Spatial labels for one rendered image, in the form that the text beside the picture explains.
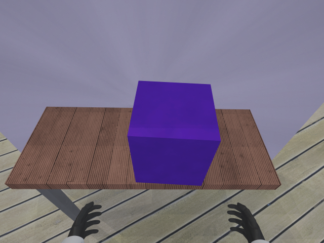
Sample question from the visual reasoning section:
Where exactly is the right robot hand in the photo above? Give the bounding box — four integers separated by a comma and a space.
227, 203, 265, 243

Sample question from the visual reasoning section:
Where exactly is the table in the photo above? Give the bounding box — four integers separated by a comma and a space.
5, 107, 281, 221

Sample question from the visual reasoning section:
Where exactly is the left robot hand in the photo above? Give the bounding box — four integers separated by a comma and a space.
68, 201, 102, 239

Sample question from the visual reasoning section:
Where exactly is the carton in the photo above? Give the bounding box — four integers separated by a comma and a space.
127, 81, 221, 186

